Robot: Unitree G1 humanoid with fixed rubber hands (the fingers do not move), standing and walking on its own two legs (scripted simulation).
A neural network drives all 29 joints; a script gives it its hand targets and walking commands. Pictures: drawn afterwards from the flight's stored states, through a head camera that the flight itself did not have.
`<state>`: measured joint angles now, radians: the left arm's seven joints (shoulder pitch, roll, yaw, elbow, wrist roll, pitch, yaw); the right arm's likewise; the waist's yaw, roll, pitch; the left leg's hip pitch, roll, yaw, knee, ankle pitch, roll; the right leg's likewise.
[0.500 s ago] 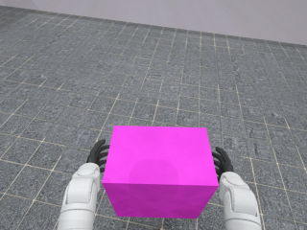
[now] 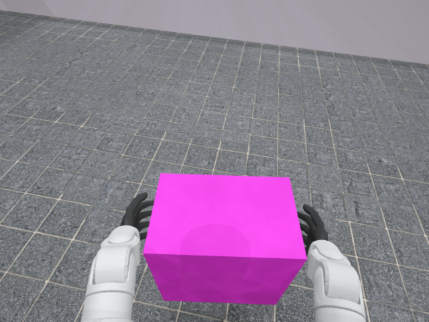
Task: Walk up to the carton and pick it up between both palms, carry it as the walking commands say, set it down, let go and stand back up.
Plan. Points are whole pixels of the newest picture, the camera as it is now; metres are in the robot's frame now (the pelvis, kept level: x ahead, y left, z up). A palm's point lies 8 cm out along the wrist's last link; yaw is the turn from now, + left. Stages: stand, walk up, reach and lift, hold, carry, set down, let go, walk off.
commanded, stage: carry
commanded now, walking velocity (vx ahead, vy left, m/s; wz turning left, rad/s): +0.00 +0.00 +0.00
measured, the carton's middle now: (221, 243) +0.29 -0.01 -0.05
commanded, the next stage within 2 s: hold in 1.42 s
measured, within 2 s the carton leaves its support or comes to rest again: neither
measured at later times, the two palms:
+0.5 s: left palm (139, 233) +0.27 +0.15 +0.02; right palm (324, 249) +0.26 -0.19 +0.02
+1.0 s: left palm (139, 228) +0.28 +0.16 +0.02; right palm (320, 241) +0.27 -0.19 +0.02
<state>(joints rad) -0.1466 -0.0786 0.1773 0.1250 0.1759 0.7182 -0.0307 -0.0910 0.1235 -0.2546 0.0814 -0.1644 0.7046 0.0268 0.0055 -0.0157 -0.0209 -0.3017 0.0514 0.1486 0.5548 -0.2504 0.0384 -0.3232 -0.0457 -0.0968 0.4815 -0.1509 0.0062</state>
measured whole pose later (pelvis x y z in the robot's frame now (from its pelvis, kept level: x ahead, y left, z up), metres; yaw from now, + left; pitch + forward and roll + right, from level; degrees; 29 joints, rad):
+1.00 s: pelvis +0.01 -0.01 +0.00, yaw +0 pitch +0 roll -1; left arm -0.14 -0.08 0.17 0.13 0.19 0.71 -0.03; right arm -0.10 0.12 -0.26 0.10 -0.17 0.71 0.03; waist 0.00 -0.01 -0.03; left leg -0.30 0.07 0.14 0.56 -0.26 0.02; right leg -0.32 -0.03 -0.11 0.49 -0.17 -0.01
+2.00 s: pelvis +0.03 -0.02 +0.01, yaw +4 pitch -5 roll +0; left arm -0.23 -0.12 0.25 0.34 0.22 0.59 -0.03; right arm -0.16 0.12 -0.33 0.23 -0.20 0.62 0.04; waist -0.06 0.01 0.06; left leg -0.13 0.00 0.03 0.44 -0.23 0.02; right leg -0.15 -0.02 -0.06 0.42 -0.19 -0.01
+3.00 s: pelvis -0.01 -0.03 -0.09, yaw +2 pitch +28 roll +2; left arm -0.53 -0.05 0.35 0.55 0.16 0.34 -0.01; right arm -0.46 0.07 -0.41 0.47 -0.15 0.36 0.01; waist -0.03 -0.01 -0.15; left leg -1.18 -0.02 0.02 1.10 -0.39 0.00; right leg -1.23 -0.01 0.00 1.11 -0.36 -0.01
